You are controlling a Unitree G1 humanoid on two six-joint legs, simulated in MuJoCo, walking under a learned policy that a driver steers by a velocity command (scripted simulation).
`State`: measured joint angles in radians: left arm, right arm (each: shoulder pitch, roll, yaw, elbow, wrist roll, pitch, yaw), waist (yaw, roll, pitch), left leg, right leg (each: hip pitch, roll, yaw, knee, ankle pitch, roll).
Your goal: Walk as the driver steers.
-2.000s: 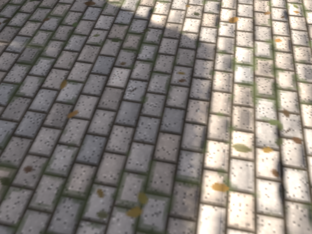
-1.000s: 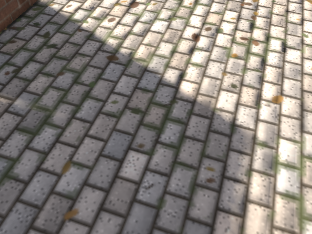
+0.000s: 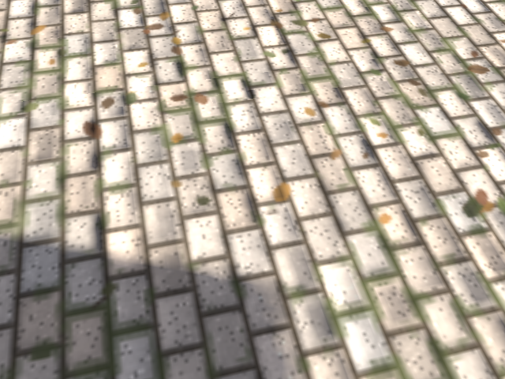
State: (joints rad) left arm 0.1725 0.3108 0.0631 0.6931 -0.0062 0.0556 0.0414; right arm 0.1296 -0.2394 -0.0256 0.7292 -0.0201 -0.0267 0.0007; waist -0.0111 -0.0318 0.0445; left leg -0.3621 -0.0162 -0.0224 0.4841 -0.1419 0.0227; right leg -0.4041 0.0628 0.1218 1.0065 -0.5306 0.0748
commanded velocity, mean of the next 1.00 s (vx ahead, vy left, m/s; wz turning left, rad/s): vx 0.01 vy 0.00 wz -0.05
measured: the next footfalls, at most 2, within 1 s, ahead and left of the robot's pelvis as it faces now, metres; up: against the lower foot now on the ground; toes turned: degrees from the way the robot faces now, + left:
right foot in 0.14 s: +0.04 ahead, -0.15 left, +0.00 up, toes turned +3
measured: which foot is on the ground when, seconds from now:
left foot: down 0.00-1.00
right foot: up 0.00-0.12, down 0.14-1.00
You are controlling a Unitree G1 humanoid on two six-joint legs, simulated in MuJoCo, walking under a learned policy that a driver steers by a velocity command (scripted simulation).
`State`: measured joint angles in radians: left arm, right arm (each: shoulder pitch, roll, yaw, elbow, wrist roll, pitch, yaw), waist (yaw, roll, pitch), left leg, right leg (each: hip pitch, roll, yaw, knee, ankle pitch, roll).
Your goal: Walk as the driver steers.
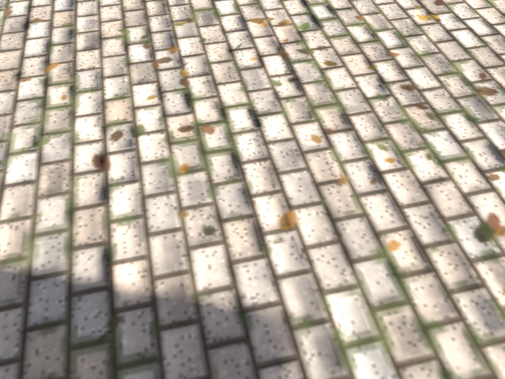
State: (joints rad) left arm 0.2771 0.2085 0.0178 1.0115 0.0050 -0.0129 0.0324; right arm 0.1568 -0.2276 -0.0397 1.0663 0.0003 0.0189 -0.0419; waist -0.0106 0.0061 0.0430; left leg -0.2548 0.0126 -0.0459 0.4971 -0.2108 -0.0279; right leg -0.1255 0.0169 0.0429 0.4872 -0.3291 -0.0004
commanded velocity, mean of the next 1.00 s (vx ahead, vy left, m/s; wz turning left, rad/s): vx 0.38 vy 0.00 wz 0.07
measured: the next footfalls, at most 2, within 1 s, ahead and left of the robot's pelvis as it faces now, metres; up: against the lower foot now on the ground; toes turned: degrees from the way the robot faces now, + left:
right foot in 0.72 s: +0.44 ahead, -0.11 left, +0.00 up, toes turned -2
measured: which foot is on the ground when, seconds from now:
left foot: down 0.00-0.74, up 0.76-1.00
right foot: down 0.00-0.24, up 0.26-0.70, down 0.72-1.00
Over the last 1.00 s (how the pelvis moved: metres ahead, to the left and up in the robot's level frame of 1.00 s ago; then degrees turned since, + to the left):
0.03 -0.03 0.00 1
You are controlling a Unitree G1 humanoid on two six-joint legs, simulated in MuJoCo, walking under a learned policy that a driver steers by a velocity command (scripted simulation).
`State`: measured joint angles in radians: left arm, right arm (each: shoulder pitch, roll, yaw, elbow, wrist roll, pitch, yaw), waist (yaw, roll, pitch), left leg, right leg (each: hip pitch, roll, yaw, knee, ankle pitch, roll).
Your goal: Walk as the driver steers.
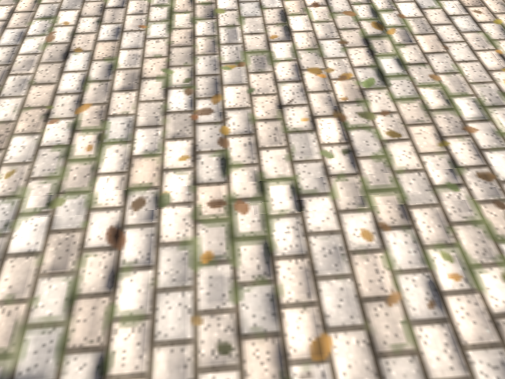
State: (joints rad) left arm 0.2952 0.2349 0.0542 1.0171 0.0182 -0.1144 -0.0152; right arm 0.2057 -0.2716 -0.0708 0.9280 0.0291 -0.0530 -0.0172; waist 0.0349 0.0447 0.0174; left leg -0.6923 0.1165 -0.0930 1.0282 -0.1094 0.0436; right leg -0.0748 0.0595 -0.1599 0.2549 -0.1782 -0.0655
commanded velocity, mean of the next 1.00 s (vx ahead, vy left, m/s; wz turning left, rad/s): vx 0.50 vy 0.00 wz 0.39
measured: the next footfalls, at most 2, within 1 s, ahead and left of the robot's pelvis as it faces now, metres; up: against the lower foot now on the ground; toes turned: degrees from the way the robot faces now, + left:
left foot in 0.28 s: +0.33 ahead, +0.15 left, +0.00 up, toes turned +12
right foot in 0.76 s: +0.67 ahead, +0.04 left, +0.00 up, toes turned +23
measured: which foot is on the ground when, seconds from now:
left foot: up 0.00-0.26, down 0.28-0.76, up 0.78-1.00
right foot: down 0.00-0.26, up 0.28-0.74, down 0.76-1.00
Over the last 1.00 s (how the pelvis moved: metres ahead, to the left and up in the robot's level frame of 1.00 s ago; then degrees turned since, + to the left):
0.41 -0.03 0.01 6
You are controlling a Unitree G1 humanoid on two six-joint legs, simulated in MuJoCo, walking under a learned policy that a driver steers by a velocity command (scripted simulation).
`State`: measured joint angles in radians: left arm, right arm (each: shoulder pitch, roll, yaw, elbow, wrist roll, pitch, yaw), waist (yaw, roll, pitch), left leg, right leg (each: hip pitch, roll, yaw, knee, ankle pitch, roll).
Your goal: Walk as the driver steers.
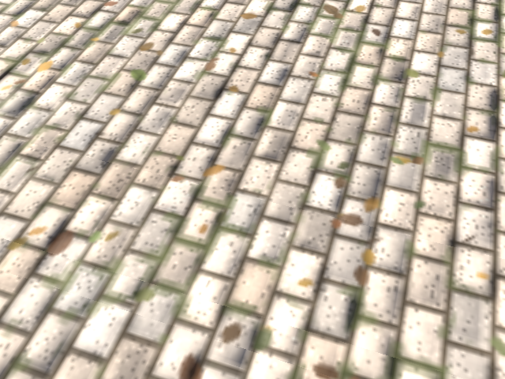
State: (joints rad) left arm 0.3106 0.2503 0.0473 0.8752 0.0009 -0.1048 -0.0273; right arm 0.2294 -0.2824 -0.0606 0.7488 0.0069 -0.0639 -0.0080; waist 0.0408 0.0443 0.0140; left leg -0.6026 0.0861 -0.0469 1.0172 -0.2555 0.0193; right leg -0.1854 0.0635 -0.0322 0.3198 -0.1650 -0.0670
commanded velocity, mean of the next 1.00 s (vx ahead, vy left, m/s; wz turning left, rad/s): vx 0.50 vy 0.00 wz -0.31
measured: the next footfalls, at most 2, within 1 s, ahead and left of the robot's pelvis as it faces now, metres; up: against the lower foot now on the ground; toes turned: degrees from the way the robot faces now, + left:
left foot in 0.28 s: +0.34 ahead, +0.15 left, +0.00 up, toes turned -1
right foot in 0.82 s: +0.56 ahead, -0.15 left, +0.00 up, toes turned -22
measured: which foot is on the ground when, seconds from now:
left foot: up 0.00-0.26, down 0.28-0.84, up 0.86-1.00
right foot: down 0.00-0.30, up 0.32-0.80, down 0.82-1.00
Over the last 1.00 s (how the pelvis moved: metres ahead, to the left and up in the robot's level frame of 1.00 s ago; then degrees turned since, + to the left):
0.60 0.10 0.00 23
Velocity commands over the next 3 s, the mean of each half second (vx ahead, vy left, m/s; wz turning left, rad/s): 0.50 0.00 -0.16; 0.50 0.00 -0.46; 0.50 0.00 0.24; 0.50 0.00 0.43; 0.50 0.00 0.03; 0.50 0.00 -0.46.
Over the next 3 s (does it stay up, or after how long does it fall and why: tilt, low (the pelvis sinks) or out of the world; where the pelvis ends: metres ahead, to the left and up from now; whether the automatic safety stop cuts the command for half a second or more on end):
stays up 1.63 -0.21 -0.02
